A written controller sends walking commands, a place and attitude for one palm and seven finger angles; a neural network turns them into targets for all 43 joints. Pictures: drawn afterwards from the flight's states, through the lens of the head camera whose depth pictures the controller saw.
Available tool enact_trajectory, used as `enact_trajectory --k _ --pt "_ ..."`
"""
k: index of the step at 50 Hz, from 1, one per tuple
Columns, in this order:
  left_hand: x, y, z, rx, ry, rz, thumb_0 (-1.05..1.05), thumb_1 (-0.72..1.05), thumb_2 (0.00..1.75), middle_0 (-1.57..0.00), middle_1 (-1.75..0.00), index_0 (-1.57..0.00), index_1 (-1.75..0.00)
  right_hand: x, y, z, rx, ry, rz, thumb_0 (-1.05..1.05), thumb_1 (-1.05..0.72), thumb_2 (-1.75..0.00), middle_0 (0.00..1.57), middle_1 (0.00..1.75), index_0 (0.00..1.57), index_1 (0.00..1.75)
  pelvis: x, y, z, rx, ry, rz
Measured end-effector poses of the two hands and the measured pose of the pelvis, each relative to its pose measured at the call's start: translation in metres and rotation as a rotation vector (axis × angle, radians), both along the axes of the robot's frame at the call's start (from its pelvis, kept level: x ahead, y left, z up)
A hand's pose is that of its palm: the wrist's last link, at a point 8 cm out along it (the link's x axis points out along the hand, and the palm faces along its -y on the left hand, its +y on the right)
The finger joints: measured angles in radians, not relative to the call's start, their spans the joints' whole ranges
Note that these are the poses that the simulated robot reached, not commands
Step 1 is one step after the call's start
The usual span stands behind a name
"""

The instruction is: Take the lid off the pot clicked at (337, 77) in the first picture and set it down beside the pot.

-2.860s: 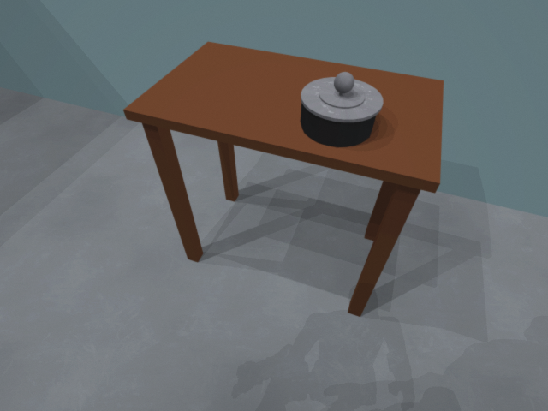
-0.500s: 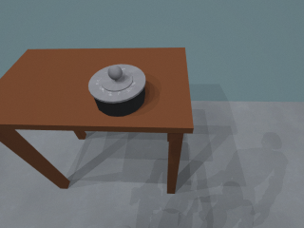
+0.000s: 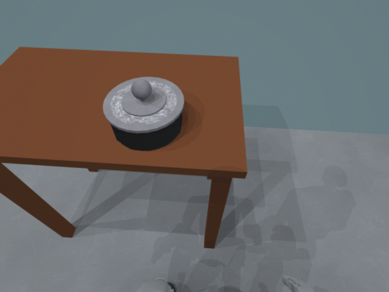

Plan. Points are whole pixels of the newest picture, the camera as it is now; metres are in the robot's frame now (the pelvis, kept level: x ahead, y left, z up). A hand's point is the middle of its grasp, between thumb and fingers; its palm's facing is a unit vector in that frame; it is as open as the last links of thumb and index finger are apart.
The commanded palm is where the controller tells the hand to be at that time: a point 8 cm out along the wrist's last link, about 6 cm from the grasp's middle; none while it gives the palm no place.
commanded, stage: come to a stop and stand still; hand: left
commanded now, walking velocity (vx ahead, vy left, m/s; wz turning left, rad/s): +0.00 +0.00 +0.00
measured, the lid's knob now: (141, 89) +0.51 +0.18 +0.12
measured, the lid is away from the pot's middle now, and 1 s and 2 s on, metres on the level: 0.00 0.00 0.00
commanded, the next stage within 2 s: look again from close up in 0.62 s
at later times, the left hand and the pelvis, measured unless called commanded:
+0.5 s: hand out of the picture +0.01 +0.15 -0.15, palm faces +0.03 -0.97 -0.23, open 7.3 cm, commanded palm none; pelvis -0.04 -0.03 +0.00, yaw +0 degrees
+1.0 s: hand out of the picture -0.01 +0.15 -0.16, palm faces +0.04 -0.98 -0.20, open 7.4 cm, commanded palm none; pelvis -0.01 -0.03 +0.01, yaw +0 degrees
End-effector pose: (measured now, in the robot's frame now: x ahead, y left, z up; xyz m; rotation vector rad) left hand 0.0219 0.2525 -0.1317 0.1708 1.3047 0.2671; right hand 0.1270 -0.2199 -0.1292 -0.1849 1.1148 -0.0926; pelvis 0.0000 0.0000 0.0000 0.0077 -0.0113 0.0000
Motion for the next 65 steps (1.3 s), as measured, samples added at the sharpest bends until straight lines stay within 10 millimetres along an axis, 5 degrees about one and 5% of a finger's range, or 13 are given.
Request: enact_trajectory --k 6,13,18,29,44,65 --pt "0.001 -0.012 0.003 0.034 -0.071 -0.079 0.0 0.91 0.9 -0.2 -0.3 -0.2 -0.3 -0.038 -0.024 -0.014 0.026 -0.021 -0.059 0.01 -0.91 -0.9 0.2 0.3 0.2 0.3 -0.011 -0.007 -0.01 -0.009 -0.029 0.006" --pt "0.019 -0.022 0.004 0.015 -0.147 -0.116 0.0 0.91 0.9 -0.2 -0.3 -0.2 -0.3 -0.109 -0.03 -0.017 0.013 0.063 -0.097 0.01 -0.91 -0.9 0.2 0.3 0.19 0.3 -0.025 -0.014 -0.01 0.01 -0.04 0.002" --pt "0.009 -0.039 0.011 0.002 -0.168 -0.123 0.0 0.91 0.9 -0.2 -0.3 -0.2 -0.3 -0.154 -0.034 -0.022 0.036 0.182 -0.105 0.01 -0.91 -0.9 0.2 0.3 0.19 0.3 -0.038 -0.026 -0.005 0.013 -0.027 0.008" --pt "-0.026 -0.052 0.002 -0.052 -0.072 -0.084 0.0 0.91 0.9 -0.2 -0.3 -0.2 -0.3 -0.194 -0.037 -0.005 0.003 0.263 -0.133 0.01 -0.91 -0.9 0.2 0.3 0.19 0.3 -0.044 -0.031 0.005 0.015 0.007 0.006" --pt "-0.053 -0.053 0.004 -0.074 0.052 -0.044 0.0 0.91 0.9 -0.2 -0.3 -0.2 -0.3 -0.152 -0.026 -0.001 0.018 0.245 -0.089 0.01 -0.92 -0.9 0.2 0.3 0.2 0.3 -0.025 -0.029 0.014 -0.001 0.025 0.003" --pt "0.006 -0.044 0.004 -0.066 0.019 -0.054 0.0 0.91 0.9 -0.2 -0.3 -0.2 -0.3 -0.101 -0.024 0.0 -0.008 0.234 -0.074 0.01 -0.92 -0.9 0.2 0.3 0.19 0.3 0.014 -0.022 0.015 0.003 0.028 0.003"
